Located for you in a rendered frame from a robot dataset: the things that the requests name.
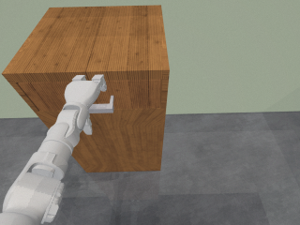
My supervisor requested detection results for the left robot forearm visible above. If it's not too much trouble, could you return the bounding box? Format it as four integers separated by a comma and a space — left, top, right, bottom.
2, 102, 89, 213

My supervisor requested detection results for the drawer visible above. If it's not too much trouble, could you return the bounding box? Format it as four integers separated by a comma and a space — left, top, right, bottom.
18, 79, 161, 111

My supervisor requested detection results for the robot left hand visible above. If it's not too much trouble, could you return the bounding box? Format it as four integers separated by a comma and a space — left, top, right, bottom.
64, 74, 107, 135

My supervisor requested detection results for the cabinet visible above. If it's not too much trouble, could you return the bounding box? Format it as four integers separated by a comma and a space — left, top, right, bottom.
2, 5, 170, 173

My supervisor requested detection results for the handle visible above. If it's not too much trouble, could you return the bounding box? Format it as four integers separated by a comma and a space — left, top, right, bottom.
88, 96, 114, 113

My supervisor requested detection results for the robot left upper arm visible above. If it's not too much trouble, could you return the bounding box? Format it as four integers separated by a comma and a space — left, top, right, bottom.
0, 172, 65, 225

